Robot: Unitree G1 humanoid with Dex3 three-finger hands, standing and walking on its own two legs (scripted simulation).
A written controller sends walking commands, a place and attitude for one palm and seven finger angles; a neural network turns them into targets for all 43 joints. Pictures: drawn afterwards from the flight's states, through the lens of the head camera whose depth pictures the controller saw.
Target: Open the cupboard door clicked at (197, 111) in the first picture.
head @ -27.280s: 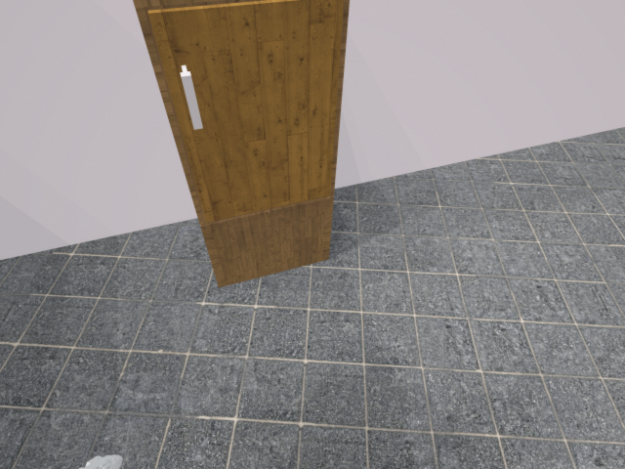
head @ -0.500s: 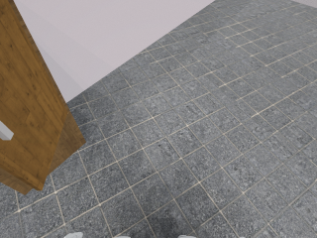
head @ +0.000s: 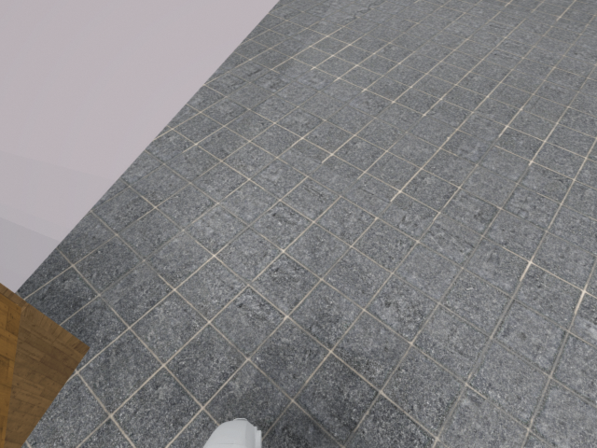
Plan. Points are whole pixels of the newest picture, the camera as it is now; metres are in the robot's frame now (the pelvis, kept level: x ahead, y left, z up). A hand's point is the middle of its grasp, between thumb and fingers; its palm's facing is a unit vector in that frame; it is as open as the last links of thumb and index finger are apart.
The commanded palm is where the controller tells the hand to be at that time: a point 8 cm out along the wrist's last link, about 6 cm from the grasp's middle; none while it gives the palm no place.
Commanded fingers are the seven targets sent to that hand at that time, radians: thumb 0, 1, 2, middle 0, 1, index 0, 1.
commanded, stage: walk to a spot facing it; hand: left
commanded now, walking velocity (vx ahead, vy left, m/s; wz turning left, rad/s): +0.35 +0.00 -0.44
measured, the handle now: out of the picture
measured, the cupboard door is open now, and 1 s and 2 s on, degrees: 38 38 38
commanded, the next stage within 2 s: turn to face it in 1.30 s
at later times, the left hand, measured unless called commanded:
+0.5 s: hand (220, 302) +0.37 +0.18 -0.15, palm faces -0.28 -0.94 -0.19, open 7.4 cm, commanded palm none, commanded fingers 0.00 0.90 0.90 -0.20 -0.30 -0.20 -0.30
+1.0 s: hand (273, 260) +0.48 +0.09 -0.17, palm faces -0.27 -0.94 -0.21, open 7.2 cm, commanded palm none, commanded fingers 0.00 0.90 0.90 -0.20 -0.30 -0.20 -0.30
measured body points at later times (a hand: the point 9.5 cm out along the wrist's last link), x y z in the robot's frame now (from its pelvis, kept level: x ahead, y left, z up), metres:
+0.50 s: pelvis +0.21 +0.02 +0.00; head +0.25 +0.02 +0.45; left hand +0.39 +0.23 -0.14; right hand +0.12 -0.20 -0.14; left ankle +0.18 +0.13 -0.74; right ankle +0.24 -0.13 -0.69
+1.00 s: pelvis +0.42 -0.09 +0.00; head +0.45 -0.10 +0.45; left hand +0.50 +0.14 -0.15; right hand +0.42 -0.35 -0.15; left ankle +0.58 +0.00 -0.70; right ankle +0.32 -0.13 -0.74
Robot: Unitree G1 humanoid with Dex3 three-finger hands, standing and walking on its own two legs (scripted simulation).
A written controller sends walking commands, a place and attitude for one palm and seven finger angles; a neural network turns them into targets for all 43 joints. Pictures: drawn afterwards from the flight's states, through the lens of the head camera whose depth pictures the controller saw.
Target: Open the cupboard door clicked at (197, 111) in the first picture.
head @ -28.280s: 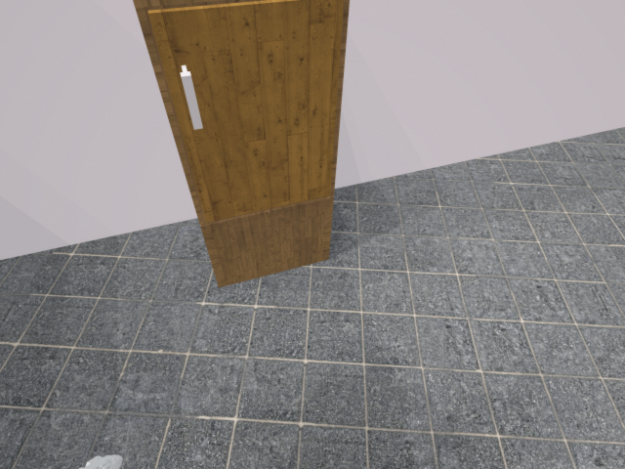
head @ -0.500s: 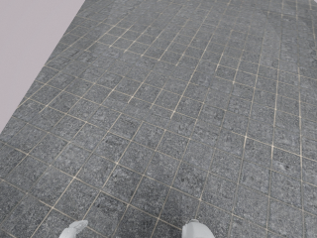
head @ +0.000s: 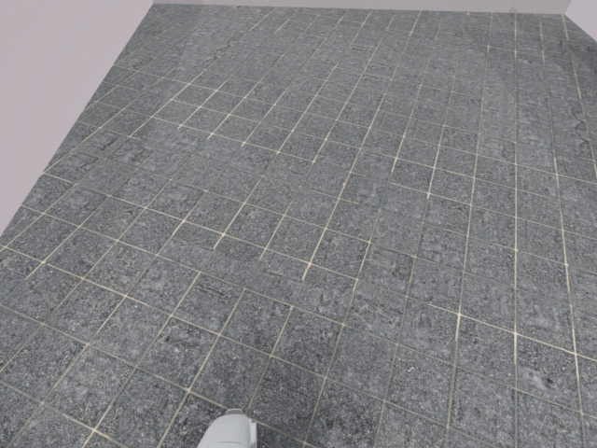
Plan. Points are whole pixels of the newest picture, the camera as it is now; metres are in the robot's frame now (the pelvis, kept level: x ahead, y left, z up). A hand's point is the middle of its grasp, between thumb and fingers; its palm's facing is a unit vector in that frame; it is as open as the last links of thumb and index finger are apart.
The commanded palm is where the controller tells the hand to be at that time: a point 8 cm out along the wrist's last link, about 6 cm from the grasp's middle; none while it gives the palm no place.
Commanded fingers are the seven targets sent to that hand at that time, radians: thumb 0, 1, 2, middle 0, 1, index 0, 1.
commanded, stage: walk to a spot facing it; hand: left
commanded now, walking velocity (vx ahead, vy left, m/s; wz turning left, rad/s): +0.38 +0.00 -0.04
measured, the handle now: out of the picture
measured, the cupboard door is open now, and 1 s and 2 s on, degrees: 38 38 38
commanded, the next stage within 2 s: turn to face it in 0.30 s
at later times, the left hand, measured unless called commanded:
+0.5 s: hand (197, 339) +0.31 +0.20 -0.16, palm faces -0.12 -0.97 -0.23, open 7.3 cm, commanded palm none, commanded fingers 0.00 0.90 0.90 -0.20 -0.30 -0.20 -0.30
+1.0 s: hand (205, 307) +0.39 +0.21 -0.19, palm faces +0.15 -0.97 -0.19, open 7.3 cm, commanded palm none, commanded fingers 0.00 0.90 0.90 -0.20 -0.30 -0.20 -0.30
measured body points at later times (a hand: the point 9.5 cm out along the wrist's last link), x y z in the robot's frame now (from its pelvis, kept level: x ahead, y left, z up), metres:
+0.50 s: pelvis +0.22 +0.01 +0.00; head +0.25 +0.00 +0.45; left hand +0.32 +0.25 -0.15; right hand +0.15 -0.21 -0.16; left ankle +0.19 +0.12 -0.74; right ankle +0.30 -0.13 -0.71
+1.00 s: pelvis +0.32 +0.00 -0.02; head +0.35 +0.04 +0.43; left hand +0.38 +0.26 -0.18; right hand +0.41 -0.24 -0.14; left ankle +0.32 +0.11 -0.74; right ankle +0.29 -0.14 -0.67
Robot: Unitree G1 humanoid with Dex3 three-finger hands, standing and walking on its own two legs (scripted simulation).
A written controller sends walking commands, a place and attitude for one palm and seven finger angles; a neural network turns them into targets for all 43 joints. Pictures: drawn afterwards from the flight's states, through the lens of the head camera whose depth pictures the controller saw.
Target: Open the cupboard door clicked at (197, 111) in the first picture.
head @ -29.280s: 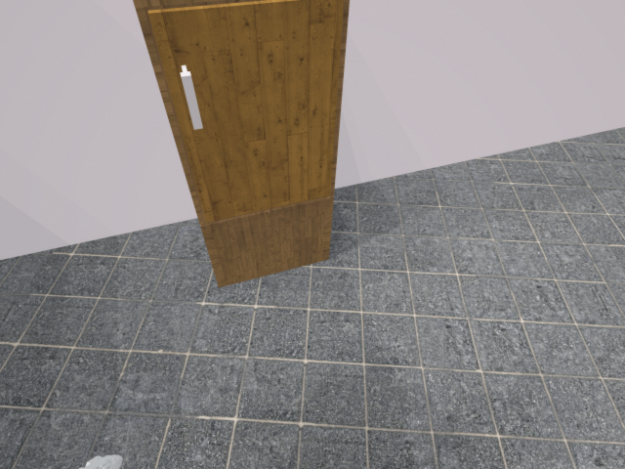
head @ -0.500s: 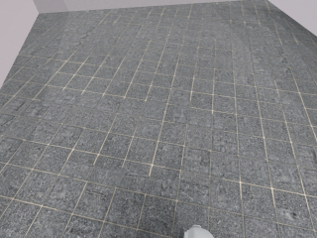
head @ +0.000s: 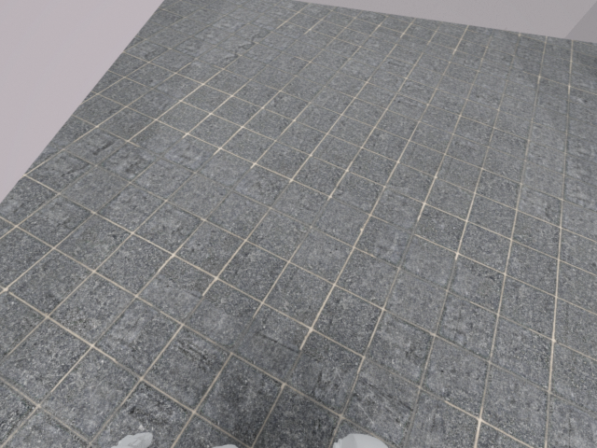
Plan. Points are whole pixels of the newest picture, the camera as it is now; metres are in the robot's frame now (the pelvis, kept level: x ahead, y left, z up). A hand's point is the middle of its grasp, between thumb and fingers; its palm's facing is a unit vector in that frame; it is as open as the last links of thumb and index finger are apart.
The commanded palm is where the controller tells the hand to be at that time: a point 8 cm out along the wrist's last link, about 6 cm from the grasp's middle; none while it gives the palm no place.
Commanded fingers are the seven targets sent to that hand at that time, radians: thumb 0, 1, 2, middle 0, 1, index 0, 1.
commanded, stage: turn to face it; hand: left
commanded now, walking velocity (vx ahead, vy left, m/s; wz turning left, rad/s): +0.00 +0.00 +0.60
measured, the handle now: out of the picture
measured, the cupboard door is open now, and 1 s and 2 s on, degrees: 38 38 38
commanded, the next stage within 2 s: none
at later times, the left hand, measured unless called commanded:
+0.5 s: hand out of the picture +0.04 +0.14 -0.14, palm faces +0.32 -0.91 -0.28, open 7.4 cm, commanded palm none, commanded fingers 0.00 0.90 0.90 -0.20 -0.30 -0.20 -0.30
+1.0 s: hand out of the picture +0.05 +0.18 -0.14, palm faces +0.57 -0.77 -0.30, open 7.4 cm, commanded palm none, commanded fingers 0.00 0.90 0.90 -0.20 -0.30 -0.20 -0.30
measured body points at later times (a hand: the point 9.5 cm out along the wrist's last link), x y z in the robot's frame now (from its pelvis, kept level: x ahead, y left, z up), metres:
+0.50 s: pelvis +0.04 -0.06 +0.02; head +0.11 -0.06 +0.46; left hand +0.02 +0.19 -0.12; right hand +0.23 -0.27 -0.13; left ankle -0.02 +0.07 -0.66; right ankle +0.04 -0.15 -0.72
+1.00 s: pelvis +0.08 -0.07 +0.00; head +0.14 -0.05 +0.45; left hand +0.02 +0.22 -0.12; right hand +0.28 -0.23 -0.15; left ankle -0.01 +0.05 -0.72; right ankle +0.15 -0.16 -0.73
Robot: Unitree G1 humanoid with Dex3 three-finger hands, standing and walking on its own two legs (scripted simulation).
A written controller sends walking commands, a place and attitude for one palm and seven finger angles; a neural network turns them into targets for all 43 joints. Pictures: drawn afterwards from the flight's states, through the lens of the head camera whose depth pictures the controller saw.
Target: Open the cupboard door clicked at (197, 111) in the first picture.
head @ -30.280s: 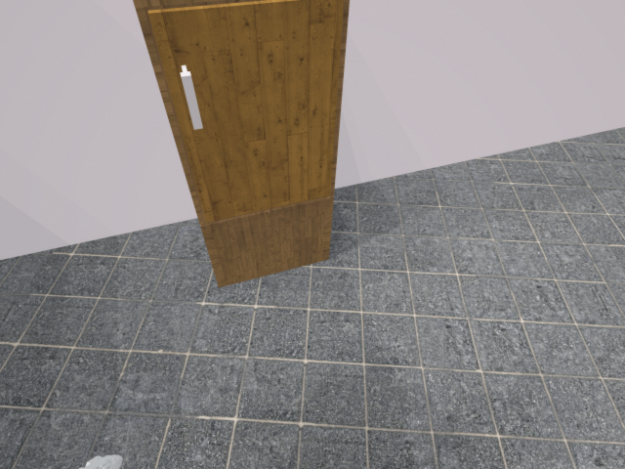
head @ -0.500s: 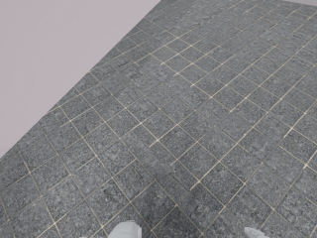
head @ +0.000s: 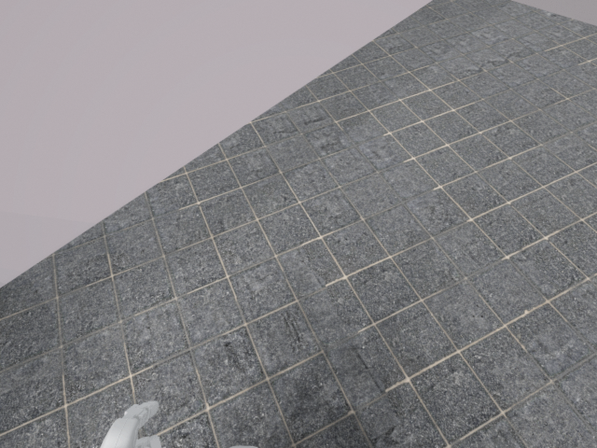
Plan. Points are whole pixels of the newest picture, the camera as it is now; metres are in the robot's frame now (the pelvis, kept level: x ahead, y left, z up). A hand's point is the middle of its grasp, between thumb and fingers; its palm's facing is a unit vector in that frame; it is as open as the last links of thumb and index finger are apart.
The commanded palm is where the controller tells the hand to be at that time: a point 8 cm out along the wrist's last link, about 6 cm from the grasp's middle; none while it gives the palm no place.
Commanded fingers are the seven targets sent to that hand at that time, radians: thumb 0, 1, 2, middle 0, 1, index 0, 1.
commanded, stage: turn to face it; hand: left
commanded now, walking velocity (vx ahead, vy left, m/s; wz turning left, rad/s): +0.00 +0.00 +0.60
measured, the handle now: out of the picture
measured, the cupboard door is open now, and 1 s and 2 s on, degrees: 38 38 38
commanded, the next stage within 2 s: none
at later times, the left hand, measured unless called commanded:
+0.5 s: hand out of the picture -0.01 +0.23 -0.18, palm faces +0.36 -0.90 -0.25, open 7.4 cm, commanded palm none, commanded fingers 0.00 0.90 0.90 -0.20 -0.30 -0.20 -0.30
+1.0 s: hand out of the picture +0.01 +0.16 -0.13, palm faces +0.58 -0.77 -0.27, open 7.4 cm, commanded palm none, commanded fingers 0.00 0.90 0.90 -0.20 -0.30 -0.20 -0.30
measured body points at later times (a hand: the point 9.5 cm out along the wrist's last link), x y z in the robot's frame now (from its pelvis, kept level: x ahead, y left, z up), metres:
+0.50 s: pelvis +0.01 +0.00 +0.00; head +0.06 +0.05 +0.44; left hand -0.03 +0.27 -0.16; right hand +0.21 -0.20 -0.12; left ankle -0.02 +0.10 -0.73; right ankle +0.01 -0.14 -0.67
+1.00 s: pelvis +0.05 -0.05 +0.02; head +0.10 -0.04 +0.46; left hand -0.02 +0.20 -0.11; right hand +0.26 -0.22 -0.14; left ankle -0.07 +0.05 -0.63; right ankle +0.09 -0.13 -0.73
